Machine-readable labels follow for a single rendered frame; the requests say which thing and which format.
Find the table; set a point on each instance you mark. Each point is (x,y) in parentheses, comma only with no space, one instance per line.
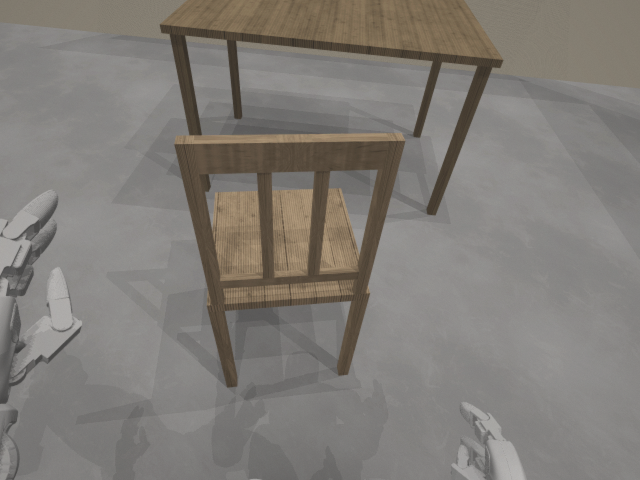
(432,30)

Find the right robot hand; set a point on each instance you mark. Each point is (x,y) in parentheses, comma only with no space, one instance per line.
(498,461)

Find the chair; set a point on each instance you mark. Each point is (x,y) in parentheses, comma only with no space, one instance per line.
(274,248)

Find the left robot hand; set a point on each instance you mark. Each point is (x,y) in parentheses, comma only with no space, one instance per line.
(21,243)

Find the left robot forearm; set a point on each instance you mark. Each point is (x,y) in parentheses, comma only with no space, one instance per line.
(9,452)

